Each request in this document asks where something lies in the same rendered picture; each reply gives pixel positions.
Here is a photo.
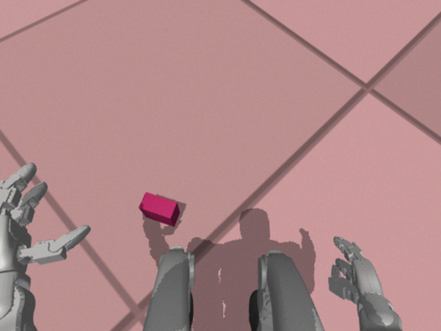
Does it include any right robot arm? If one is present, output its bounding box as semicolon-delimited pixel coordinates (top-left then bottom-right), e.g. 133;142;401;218
357;294;402;331

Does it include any right robot hand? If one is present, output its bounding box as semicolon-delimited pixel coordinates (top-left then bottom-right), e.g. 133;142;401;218
328;237;384;305

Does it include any left robot arm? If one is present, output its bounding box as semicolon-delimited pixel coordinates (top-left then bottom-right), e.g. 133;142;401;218
0;270;37;331

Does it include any left robot hand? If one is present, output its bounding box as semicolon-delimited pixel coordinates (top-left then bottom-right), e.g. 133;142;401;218
0;163;91;273

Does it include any carton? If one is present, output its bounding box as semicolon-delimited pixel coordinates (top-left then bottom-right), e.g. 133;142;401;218
139;192;180;227

